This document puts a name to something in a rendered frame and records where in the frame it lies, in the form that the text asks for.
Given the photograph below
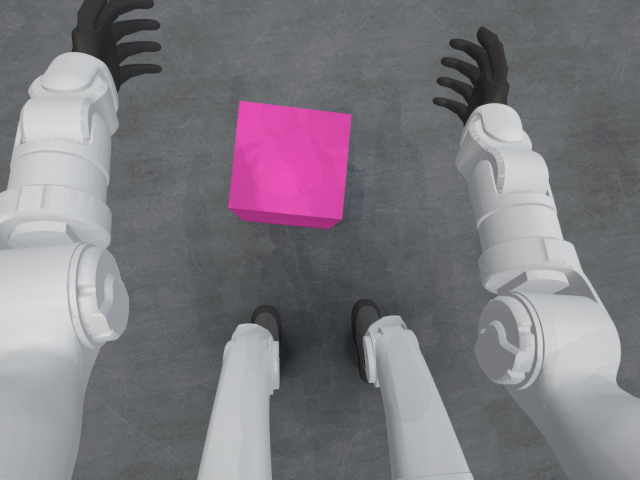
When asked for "carton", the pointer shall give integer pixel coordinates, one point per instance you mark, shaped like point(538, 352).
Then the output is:
point(289, 165)

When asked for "left robot hand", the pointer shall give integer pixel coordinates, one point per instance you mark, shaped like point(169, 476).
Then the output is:
point(96, 35)

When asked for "left robot foot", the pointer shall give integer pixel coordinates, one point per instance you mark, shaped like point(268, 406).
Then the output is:
point(267, 317)

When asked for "robot left thigh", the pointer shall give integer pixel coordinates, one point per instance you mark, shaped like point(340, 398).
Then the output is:
point(237, 445)

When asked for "left robot upper arm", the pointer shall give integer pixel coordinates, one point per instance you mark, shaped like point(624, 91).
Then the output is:
point(59, 304)

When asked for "right robot hand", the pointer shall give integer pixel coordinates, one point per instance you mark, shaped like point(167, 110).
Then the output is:
point(489, 80)

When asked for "robot left forearm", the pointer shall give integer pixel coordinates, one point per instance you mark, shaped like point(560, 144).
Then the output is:
point(60, 165)

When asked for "right robot upper arm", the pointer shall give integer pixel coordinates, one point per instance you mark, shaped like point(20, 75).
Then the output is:
point(558, 357)

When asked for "robot right forearm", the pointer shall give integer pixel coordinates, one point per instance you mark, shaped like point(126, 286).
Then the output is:
point(523, 249)

